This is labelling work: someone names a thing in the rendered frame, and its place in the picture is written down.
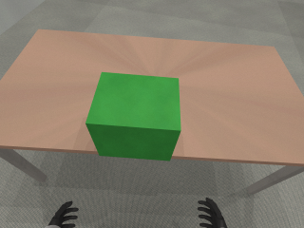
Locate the robot left hand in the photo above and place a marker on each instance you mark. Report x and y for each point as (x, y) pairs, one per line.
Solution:
(60, 217)

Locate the table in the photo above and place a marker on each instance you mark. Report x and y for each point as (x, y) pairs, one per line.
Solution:
(238, 103)

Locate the robot right hand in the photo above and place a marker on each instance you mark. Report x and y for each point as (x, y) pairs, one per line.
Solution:
(216, 218)

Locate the carton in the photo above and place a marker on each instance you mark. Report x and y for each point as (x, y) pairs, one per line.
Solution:
(135, 116)

